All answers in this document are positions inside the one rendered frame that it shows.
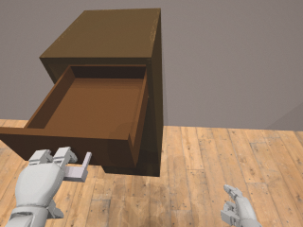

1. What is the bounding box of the cabinet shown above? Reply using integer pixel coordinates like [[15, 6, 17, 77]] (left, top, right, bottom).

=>
[[39, 8, 164, 177]]

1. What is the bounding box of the robot left hand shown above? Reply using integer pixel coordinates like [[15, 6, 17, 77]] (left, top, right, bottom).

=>
[[14, 147, 78, 219]]

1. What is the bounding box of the handle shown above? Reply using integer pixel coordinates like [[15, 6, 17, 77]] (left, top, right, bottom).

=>
[[47, 149, 92, 183]]

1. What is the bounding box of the robot left forearm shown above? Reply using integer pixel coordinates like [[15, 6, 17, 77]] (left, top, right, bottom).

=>
[[5, 205, 48, 227]]

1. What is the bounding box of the drawer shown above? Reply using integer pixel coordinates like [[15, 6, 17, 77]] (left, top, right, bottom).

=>
[[0, 64, 149, 168]]

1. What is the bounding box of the robot right hand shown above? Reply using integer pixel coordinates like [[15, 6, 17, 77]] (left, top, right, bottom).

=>
[[221, 184, 257, 227]]

